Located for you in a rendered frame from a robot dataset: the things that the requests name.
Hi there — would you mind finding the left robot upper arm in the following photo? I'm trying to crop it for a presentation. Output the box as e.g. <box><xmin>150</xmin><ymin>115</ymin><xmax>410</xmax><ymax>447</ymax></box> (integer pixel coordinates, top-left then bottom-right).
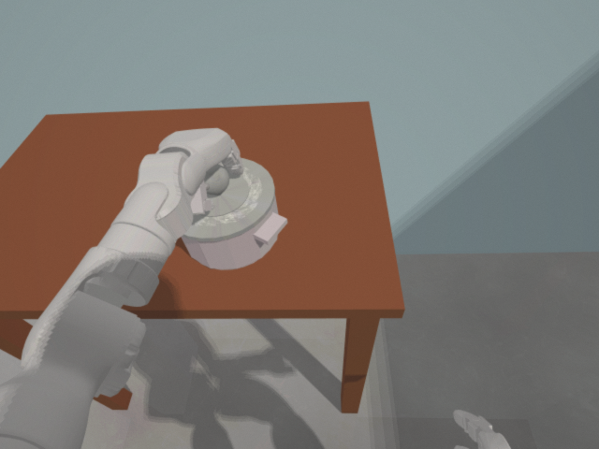
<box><xmin>0</xmin><ymin>290</ymin><xmax>146</xmax><ymax>449</ymax></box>

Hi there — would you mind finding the lid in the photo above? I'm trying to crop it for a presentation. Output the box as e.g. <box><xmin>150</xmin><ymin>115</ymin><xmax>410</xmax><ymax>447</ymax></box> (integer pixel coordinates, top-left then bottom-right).
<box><xmin>182</xmin><ymin>158</ymin><xmax>275</xmax><ymax>241</ymax></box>

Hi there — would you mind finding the knob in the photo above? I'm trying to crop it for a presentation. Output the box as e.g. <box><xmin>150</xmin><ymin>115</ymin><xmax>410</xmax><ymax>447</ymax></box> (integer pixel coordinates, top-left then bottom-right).
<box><xmin>204</xmin><ymin>165</ymin><xmax>229</xmax><ymax>195</ymax></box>

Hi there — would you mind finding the robot left hand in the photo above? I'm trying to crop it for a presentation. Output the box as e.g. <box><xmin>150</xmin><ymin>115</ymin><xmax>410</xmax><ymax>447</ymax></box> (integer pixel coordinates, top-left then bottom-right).
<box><xmin>159</xmin><ymin>128</ymin><xmax>243</xmax><ymax>215</ymax></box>

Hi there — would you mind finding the robot right hand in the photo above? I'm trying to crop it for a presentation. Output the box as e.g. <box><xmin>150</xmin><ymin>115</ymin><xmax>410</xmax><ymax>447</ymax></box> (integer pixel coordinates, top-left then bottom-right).
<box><xmin>454</xmin><ymin>410</ymin><xmax>511</xmax><ymax>449</ymax></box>

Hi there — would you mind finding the table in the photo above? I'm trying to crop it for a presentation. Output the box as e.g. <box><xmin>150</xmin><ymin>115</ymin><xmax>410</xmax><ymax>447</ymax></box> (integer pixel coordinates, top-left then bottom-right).
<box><xmin>0</xmin><ymin>101</ymin><xmax>405</xmax><ymax>413</ymax></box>

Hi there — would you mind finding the robot left forearm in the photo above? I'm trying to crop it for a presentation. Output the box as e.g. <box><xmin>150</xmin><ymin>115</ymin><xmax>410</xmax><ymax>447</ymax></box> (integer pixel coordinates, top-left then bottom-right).
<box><xmin>21</xmin><ymin>143</ymin><xmax>206</xmax><ymax>369</ymax></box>

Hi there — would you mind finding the pot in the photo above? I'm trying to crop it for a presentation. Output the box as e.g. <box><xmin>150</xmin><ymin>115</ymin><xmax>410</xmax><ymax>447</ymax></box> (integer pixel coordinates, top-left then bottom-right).
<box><xmin>181</xmin><ymin>197</ymin><xmax>287</xmax><ymax>270</ymax></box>

